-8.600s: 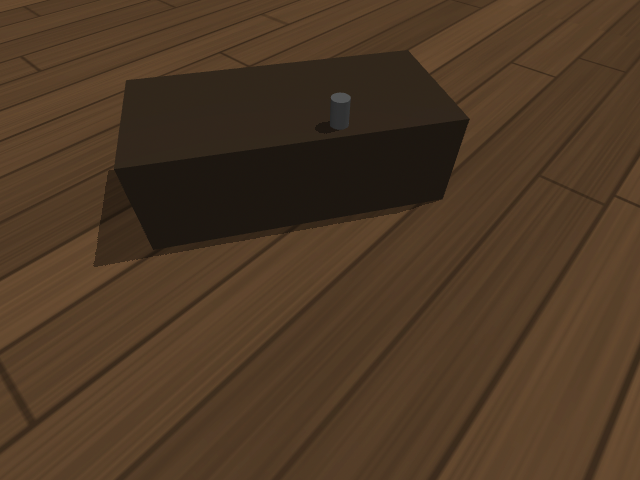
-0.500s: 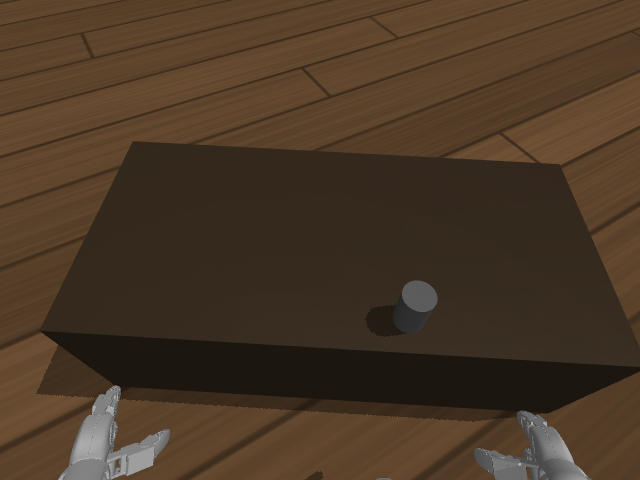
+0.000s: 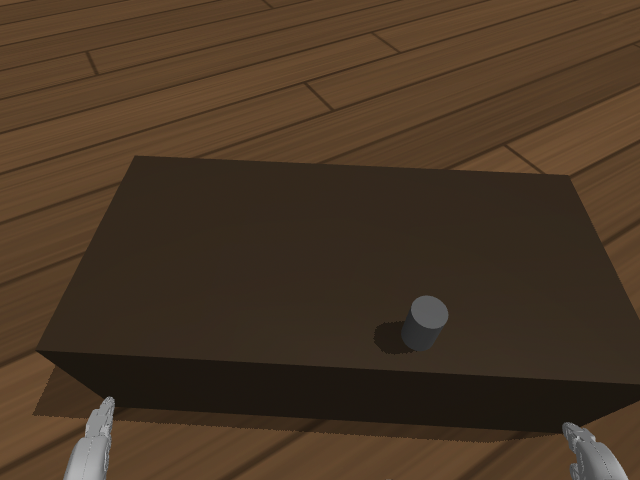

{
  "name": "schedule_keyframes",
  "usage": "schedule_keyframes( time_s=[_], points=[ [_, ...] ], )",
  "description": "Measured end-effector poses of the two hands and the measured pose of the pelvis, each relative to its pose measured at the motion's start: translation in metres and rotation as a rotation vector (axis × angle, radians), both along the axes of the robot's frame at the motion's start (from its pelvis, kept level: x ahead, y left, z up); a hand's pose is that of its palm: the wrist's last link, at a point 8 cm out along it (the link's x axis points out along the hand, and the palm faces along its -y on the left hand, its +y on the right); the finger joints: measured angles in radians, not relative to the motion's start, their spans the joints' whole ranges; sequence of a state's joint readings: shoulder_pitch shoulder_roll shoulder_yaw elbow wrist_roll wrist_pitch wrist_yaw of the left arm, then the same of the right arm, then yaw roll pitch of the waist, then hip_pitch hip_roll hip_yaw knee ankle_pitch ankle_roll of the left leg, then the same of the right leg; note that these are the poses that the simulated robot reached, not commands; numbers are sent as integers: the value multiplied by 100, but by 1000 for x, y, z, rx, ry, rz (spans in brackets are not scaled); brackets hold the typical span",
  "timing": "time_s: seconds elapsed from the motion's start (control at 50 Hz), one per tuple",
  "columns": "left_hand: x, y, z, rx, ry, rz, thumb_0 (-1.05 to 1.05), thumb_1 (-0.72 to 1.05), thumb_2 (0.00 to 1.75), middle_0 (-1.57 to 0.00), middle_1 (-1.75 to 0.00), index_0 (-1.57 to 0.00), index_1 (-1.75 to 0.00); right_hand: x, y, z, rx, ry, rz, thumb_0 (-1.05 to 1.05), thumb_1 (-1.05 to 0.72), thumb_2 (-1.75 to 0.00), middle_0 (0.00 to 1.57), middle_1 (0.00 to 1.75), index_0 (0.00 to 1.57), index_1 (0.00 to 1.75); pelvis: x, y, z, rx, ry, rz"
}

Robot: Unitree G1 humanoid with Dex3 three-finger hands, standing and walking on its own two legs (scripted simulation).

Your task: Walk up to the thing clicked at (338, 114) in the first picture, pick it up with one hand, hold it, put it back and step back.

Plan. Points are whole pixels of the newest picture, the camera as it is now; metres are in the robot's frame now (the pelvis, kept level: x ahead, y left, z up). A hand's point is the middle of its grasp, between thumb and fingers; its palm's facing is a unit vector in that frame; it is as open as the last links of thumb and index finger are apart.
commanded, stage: go down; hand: right
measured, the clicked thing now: (423, 324) +0.45 -0.21 -0.27
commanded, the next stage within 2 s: none
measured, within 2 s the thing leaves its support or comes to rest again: neither
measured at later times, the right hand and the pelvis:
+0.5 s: hand (561, 478) +0.16 -0.29 -0.09, palm faces +0.10 +0.95 -0.30, open 17.7 cm; pelvis +0.00 +0.00 -0.02, yaw +0 degrees
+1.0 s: hand (593, 422) +0.21 -0.33 -0.05, palm faces +0.20 +0.94 -0.27, open 17.6 cm; pelvis -0.02 -0.01 -0.02, yaw -1 degrees
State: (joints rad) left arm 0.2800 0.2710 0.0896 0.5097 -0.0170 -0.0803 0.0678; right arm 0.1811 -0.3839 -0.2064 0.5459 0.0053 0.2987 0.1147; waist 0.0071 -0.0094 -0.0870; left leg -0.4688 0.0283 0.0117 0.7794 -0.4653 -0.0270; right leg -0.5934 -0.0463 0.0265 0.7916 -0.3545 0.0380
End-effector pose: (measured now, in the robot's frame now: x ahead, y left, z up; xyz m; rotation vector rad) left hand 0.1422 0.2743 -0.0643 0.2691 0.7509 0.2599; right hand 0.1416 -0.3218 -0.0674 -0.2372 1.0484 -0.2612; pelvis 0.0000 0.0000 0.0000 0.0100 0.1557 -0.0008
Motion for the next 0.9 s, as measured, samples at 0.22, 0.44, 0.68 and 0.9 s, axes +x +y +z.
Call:
schedule_keyframes(
  time_s=[0.22, 0.44, 0.68, 0.9],
  points=[
    [2, -7, 1, -3, -21, -21, -1, -52, 5, -6, -6, -6, -5, 1, -8, 4, 7, 1, 11, -1, 58, -7, 1, 7, 3, 8, 5, 1, -8, 5, 18, -3],
    [1, -15, 7, 8, -62, -32, -1, -52, 5, -6, -6, -6, -5, -1, -12, 8, 8, -44, 10, -1, 59, -7, 1, 7, 3, 7, 3, -2, -14, 10, 33, -4],
    [0, -29, 20, 9, -135, -51, -1, -52, 6, -6, -6, -6, -5, -6, -20, 16, 12, -95, 9, -1, 58, -6, 1, 7, 3, 7, 0, -7, -18, 16, 31, -6],
    [-9, -32, 23, 31, -160, -58, -1, -52, 6, -6, -6, -6, -6, 9, -37, 28, 0, -196, -1, -1, 56, -6, 2, 7, 4, 7, -9, -9, -21, 20, 25, -14]
  ],
)
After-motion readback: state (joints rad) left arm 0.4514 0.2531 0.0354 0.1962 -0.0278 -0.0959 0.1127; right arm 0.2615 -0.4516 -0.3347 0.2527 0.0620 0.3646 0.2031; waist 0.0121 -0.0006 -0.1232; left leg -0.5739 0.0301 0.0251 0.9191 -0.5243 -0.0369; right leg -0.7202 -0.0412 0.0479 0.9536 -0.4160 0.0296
